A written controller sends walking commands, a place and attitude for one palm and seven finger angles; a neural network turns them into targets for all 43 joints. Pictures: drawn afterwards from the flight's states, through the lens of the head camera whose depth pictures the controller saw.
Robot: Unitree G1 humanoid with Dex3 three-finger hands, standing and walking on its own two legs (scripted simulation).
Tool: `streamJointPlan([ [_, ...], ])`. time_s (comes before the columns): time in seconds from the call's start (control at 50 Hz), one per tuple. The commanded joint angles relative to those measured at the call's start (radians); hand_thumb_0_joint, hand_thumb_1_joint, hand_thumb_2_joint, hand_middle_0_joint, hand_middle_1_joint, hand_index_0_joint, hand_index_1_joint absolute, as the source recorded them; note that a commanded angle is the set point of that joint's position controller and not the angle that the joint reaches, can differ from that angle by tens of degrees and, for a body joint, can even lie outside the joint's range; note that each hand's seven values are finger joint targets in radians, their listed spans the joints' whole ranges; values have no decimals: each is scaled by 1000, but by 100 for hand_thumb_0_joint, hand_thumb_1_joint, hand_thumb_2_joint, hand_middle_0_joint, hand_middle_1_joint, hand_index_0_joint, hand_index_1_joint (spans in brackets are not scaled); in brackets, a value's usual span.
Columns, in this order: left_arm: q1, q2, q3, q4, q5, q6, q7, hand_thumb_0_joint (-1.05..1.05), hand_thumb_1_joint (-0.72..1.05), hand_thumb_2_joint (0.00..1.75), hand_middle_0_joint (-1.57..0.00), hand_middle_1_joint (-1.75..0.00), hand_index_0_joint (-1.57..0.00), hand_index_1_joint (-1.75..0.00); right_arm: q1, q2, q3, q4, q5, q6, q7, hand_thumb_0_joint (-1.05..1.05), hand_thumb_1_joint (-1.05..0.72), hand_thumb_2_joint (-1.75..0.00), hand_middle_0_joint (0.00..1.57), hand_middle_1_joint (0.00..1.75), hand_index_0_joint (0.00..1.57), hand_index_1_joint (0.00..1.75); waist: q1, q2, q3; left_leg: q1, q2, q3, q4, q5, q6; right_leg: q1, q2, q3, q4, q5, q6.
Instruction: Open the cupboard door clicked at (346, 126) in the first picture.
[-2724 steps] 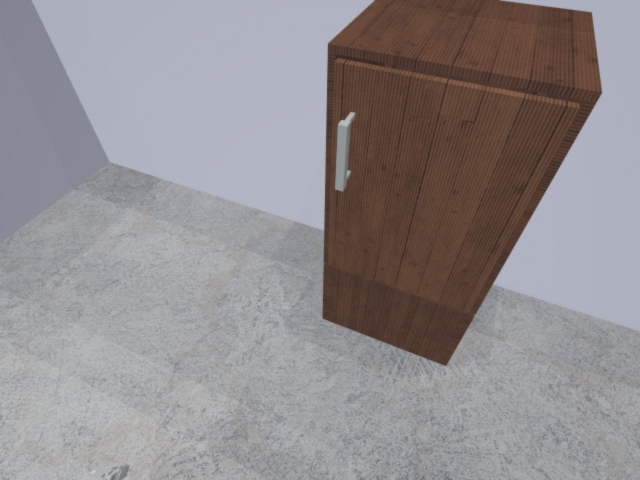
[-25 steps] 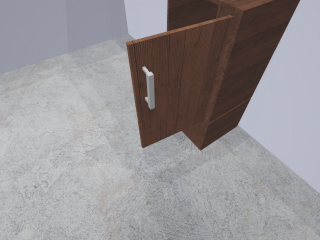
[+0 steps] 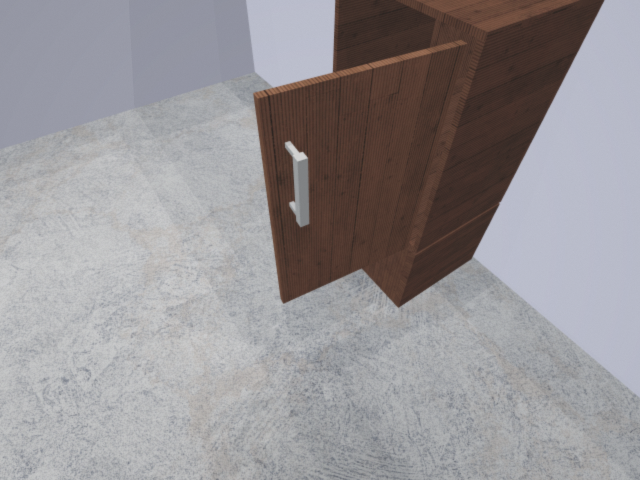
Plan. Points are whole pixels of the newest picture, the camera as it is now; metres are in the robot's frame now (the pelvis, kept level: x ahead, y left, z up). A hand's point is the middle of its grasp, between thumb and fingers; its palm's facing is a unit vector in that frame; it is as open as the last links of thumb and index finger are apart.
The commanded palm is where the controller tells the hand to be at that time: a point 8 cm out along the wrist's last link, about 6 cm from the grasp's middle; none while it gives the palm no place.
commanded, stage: look to check the result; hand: left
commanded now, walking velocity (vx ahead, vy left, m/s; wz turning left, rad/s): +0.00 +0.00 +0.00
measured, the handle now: (296, 185) +0.59 +0.08 +0.00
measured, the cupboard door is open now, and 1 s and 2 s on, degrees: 84 84 84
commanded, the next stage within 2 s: stand and wait in 0.44 s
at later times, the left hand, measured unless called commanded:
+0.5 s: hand out of the picture +0.08 +0.23 -0.16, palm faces -0.01 -0.95 -0.30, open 7.4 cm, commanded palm none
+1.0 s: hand out of the picture +0.09 +0.23 -0.16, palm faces -0.01 -0.95 -0.31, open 7.4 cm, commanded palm none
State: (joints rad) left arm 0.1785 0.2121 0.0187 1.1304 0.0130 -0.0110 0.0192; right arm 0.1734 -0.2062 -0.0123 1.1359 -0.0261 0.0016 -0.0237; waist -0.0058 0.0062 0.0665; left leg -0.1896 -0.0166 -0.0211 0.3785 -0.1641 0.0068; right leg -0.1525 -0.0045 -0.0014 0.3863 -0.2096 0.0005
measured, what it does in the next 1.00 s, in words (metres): stands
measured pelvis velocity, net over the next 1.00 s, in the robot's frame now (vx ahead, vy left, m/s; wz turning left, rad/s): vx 0.02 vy -0.01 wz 0.00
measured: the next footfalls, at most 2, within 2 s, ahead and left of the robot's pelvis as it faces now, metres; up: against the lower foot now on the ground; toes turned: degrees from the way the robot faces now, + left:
none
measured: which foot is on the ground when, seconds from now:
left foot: down 0.00-1.00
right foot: down 0.00-1.00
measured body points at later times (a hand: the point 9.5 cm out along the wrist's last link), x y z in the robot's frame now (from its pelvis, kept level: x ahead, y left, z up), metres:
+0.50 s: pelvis +0.01 +0.00 +0.00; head +0.03 +0.00 +0.45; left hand +0.08 +0.28 -0.14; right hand +0.08 -0.28 -0.14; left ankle +0.03 +0.11 -0.75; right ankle +0.00 -0.12 -0.75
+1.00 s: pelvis +0.02 -0.01 +0.00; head +0.04 -0.01 +0.45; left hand +0.09 +0.28 -0.14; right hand +0.09 -0.28 -0.14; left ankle +0.03 +0.11 -0.75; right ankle +0.00 -0.12 -0.75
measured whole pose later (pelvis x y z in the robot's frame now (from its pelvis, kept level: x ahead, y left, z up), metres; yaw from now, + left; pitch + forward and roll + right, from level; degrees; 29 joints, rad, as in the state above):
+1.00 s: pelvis +0.02 -0.01 +0.00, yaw +0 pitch -1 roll +0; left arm 0.12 0.29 0.01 1.13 0.01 -0.02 0.01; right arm 0.10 -0.29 -0.01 1.14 -0.02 0.00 -0.01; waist 0.00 0.00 0.06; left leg -0.13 -0.01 -0.02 0.30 -0.16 0.00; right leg -0.09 0.00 0.00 0.31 -0.20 -0.01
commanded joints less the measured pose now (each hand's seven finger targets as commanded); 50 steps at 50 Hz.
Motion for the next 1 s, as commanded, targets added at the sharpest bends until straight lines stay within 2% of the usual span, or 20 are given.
streamJointPlan([
  [0.0,11,170,29,-40,-1,-16,6,0,90,90,-20,-30,-20,-30,3,-159,-27,-45,6,-13,-4,0,-90,-90,20,30,20,30,-1,-3,-47,54,105,-79,-61,92,22,-30,-97,78,-94,48,-42],
  [0.1,-5,195,29,-39,-2,-16,4,0,90,90,-20,-30,-20,-30,-19,-184,-27,-43,6,-12,-1,0,-90,-90,20,30,20,30,0,2,-40,61,106,-81,-71,86,21,-30,-100,79,-104,39,-42],
  [0.26,-33,226,30,-39,-2,-20,2,0,90,90,-20,-30,-20,-30,-45,-216,-26,-42,6,-19,0,0,-90,-90,20,30,20,30,0,-3,-86,87,115,-87,-80,145,20,14,-107,78,-97,109,-40],
  [0.36,-49,238,28,-39,-2,-19,1,0,90,90,-20,-30,-20,-30,-65,-231,-24,-42,5,-19,3,0,-90,-90,20,30,20,30,2,12,-64,80,115,-88,-93,132,16,11,-109,77,-108,88,-38],
  [0.4,-48,244,29,-39,-1,-20,1,0,90,90,-20,-30,-20,-30,-75,-236,-26,-45,7,-17,3,0,-90,-90,20,30,20,30,4,-4,-53,84,113,-88,-93,122,18,-1,-108,80,-119,75,-38],
  [0.5,-61,257,30,-47,-1,-25,0,0,90,90,-20,-30,-20,-30,-84,-252,-26,-48,7,-21,5,0,-90,-90,20,30,20,30,2,-2,-84,101,115,-85,-90,155,17,21,-114,80,-117,120,-38],
  [0.64,-67,262,30,-48,-2,-26,1,0,90,90,-20,-30,-20,-30,-88,-257,-26,-49,7,-24,3,0,-90,-90,20,30,20,30,0,-5,-102,118,119,-84,-89,196,16,41,-117,79,-112,174,-37],
  [0.72,-75,264,30,-50,-1,-25,1,0,90,90,-20,-30,-20,-30,-89,-260,-26,-49,7,-24,3,0,-90,-90,20,30,20,30,-1,0,-77,107,121,-82,-97,190,14,34,-115,79,-115,168,-38],
  [0.82,-71,269,30,-47,-2,-26,0,0,90,90,-20,-30,-20,-30,-90,-261,-25,-48,8,-25,4,0,-90,-90,20,30,20,30,1,5,-94,118,120,-82,-95,195,14,46,-117,80,-117,175,-38],
  [0.86,-70,269,29,-47,-3,-26,0,0,90,90,-20,-30,-20,-30,-88,-265,-26,-48,8,-25,2,0,-90,-90,20,30,20,30,1,-10,-102,124,122,-82,-93,207,14,50,-117,77,-113,192,-37],
  [0.9,-68,270,30,-48,-2,-26,1,0,90,90,-20,-30,-20,-30,-94,-265,-27,-49,9,-24,2,0,-90,-90,20,30,20,30,4,-12,-73,119,121,-80,-96,191,15,32,-115,79,-124,172,-39],
  [0.98,-70,270,29,-46,-3,-26,0,0,90,90,-20,-30,-20,-30,-90,-266,-26,-45,8,-23,3,0,-90,-90,20,30,20,30,0,-9,-83,120,121,-79,-101,173,13,37,-115,86,-128,158,-39],
])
